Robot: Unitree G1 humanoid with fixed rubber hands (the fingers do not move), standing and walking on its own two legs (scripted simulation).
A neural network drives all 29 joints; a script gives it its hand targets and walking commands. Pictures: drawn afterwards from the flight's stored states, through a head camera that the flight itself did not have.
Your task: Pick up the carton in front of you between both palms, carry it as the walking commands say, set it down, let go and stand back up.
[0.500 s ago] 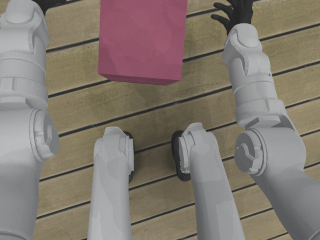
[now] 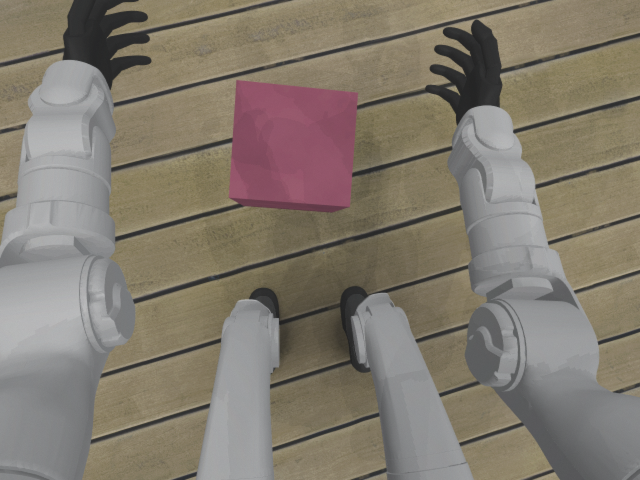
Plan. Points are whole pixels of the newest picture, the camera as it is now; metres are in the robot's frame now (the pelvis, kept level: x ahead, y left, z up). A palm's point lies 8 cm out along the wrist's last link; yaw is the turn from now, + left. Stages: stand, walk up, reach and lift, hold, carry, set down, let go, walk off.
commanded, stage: let go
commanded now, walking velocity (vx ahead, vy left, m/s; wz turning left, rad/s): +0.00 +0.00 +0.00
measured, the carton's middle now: (292, 157) +0.51 +0.02 -0.49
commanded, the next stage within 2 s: stand in 1.36 s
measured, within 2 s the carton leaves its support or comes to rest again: neither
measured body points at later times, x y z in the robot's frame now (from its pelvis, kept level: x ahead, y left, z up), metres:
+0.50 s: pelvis +0.06 -0.01 +0.11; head +0.27 +0.01 +0.51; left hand +0.41 +0.23 +0.00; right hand +0.39 -0.22 +0.01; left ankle +0.08 +0.10 -0.58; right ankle +0.07 -0.13 -0.58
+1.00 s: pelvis +0.10 -0.02 +0.16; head +0.13 -0.02 +0.61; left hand +0.27 +0.22 +0.08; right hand +0.28 -0.25 +0.09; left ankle +0.08 +0.10 -0.58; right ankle +0.07 -0.13 -0.58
